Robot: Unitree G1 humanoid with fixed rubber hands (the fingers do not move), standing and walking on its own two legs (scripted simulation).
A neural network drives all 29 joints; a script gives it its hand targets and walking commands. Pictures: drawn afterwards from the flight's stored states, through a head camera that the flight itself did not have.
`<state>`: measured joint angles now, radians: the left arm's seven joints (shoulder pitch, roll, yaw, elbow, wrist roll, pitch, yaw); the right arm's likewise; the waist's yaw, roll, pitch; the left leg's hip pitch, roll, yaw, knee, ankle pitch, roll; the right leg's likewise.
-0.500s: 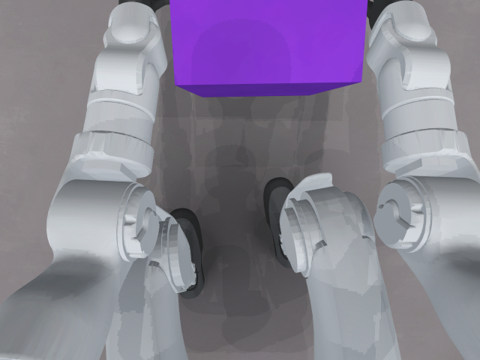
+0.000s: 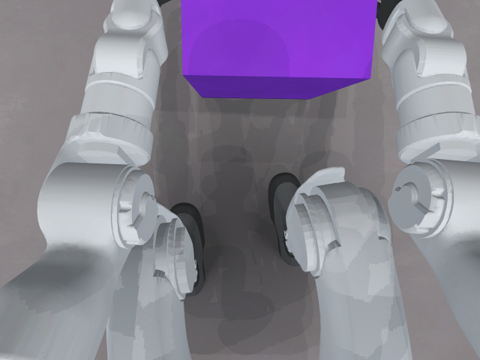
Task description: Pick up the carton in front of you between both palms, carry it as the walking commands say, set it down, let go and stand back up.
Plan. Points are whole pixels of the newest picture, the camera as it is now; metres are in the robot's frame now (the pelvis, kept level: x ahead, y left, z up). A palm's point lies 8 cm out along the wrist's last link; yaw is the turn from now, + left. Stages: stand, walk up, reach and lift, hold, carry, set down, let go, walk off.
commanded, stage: set down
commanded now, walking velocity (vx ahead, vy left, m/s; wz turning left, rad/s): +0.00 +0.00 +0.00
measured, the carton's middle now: (265, 20) +0.53 -0.11 -0.24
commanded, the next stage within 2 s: let go in 1.80 s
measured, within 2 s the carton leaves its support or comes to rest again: neither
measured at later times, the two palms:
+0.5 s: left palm out of the picture +0.56 +0.04 -0.17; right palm (399, 5) +0.50 -0.27 -0.16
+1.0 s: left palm out of the picture +0.59 +0.07 -0.10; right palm out of the picture +0.51 -0.30 -0.10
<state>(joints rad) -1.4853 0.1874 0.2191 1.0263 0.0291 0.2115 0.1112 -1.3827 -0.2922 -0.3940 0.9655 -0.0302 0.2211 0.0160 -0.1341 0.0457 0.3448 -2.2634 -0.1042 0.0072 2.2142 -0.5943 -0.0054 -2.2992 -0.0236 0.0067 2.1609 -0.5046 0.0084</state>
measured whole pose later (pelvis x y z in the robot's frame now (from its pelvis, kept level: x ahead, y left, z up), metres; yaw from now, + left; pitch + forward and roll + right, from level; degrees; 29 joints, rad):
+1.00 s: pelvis +0.01 -0.01 +0.03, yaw -2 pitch +37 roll +1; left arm -1.40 0.33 0.07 0.97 -0.12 0.16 0.14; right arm -1.30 -0.35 -0.23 0.94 0.20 0.11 -0.08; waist -0.13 0.03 0.28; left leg -2.14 -0.06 -0.01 2.15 -0.65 -0.02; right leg -2.22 0.02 0.00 2.09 -0.52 -0.01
